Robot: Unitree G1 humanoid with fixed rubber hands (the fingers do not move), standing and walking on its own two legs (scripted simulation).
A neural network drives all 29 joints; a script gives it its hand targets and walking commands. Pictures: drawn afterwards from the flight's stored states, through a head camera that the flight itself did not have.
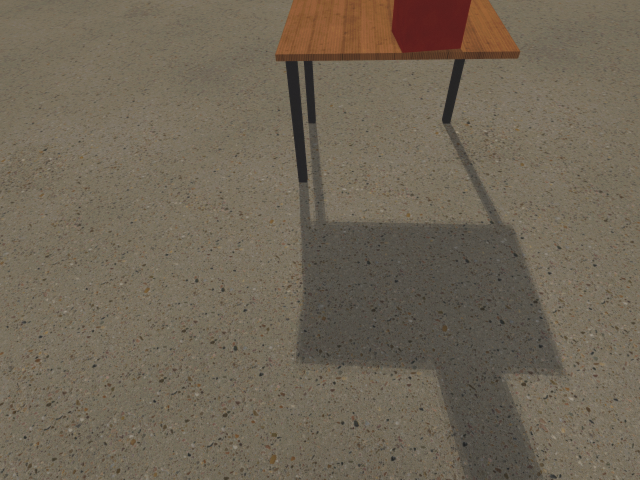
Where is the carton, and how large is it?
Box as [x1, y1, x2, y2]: [392, 0, 470, 52]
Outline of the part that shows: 394,0 392,32 402,52 460,47 470,0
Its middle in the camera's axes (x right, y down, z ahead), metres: +0.38 -0.83 +1.36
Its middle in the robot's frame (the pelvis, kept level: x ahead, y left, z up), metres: +1.57 -0.39 -0.01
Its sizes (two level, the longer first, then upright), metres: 0.210 0.200 0.250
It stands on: a table, 0.64 m high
